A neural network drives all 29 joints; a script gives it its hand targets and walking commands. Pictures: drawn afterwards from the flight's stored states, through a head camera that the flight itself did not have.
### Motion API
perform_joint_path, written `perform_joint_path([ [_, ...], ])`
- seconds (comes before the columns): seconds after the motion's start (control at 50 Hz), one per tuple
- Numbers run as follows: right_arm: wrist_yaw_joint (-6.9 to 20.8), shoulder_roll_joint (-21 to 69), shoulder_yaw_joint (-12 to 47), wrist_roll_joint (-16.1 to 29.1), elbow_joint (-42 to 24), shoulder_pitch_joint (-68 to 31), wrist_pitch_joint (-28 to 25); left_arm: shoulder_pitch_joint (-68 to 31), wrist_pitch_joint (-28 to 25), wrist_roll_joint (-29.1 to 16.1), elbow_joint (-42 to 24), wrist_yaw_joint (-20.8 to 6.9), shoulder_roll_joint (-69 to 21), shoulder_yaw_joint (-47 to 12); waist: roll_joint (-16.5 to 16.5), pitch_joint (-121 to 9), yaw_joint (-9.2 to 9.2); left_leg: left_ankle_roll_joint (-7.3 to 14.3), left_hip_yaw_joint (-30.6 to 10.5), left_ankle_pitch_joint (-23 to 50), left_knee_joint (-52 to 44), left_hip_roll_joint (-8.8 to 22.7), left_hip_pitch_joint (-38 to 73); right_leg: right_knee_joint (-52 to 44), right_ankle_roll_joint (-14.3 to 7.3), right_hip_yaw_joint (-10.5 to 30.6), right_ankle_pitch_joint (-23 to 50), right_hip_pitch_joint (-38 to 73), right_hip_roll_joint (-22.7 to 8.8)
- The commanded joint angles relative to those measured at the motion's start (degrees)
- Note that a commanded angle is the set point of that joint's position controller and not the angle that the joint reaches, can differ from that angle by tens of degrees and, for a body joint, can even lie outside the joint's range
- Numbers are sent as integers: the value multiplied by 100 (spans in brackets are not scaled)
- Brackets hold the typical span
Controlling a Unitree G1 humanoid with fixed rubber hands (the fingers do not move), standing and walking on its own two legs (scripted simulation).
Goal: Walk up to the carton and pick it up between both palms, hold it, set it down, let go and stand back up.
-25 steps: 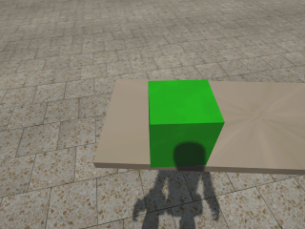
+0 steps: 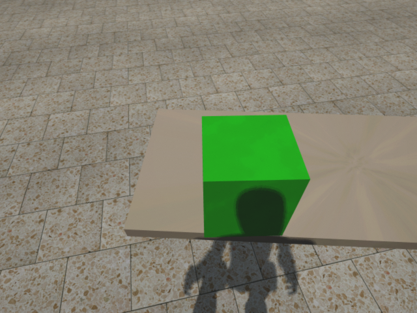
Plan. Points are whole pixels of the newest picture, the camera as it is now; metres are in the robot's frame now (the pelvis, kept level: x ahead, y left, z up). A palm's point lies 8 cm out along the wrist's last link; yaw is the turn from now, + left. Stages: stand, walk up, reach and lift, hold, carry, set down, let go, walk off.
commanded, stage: stand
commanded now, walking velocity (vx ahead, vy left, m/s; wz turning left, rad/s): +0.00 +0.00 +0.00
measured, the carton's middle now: (243, 178) +0.44 -0.06 -0.05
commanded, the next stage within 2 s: none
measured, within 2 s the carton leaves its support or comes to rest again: neither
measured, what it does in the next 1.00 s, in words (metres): stands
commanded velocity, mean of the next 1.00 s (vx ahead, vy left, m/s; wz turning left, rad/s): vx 0.00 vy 0.00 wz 0.00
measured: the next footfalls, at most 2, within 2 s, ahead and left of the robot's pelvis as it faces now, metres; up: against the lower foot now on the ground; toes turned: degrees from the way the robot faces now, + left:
none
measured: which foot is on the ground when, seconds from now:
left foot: down 0.00-1.00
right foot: down 0.00-1.00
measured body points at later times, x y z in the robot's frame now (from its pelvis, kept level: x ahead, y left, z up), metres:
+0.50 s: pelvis +0.00 +0.00 +0.00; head +0.01 +0.01 +0.45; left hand +0.01 +0.23 -0.16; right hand +0.02 -0.24 -0.15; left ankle +0.01 +0.11 -0.74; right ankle -0.01 -0.12 -0.74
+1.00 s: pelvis +0.00 +0.00 +0.00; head +0.01 +0.01 +0.45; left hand +0.01 +0.23 -0.16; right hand +0.01 -0.23 -0.15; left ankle +0.01 +0.11 -0.74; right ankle -0.01 -0.13 -0.74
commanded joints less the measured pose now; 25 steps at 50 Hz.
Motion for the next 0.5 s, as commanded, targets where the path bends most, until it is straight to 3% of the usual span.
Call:
perform_joint_path([
  [0.0,-44,-712,-155,2,-191,296,-78,314,-70,-2,-167,39,661,114,112,256,4,8,-487,787,-531,565,8,-503,-43,445,827,-267,-558],
  [0.48,-67,-634,-121,3,107,263,-70,347,-58,-7,131,66,589,75,113,322,25,-14,-446,670,-635,576,58,-595,-41,413,695,-256,-566],
])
